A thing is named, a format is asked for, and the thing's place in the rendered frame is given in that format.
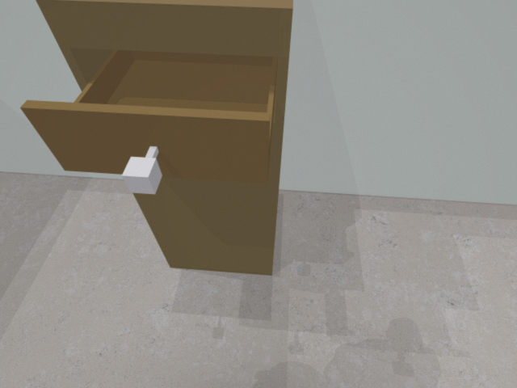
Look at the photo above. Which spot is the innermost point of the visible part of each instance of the cabinet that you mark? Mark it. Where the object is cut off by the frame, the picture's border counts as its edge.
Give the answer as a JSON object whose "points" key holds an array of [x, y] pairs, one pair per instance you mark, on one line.
{"points": [[200, 224]]}

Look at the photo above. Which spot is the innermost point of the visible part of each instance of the drawer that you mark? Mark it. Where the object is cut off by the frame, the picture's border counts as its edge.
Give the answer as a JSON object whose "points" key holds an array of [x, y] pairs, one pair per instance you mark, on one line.
{"points": [[209, 115]]}

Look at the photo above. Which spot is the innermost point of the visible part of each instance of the handle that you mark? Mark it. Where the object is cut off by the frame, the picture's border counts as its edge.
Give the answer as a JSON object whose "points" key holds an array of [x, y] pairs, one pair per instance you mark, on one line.
{"points": [[143, 175]]}

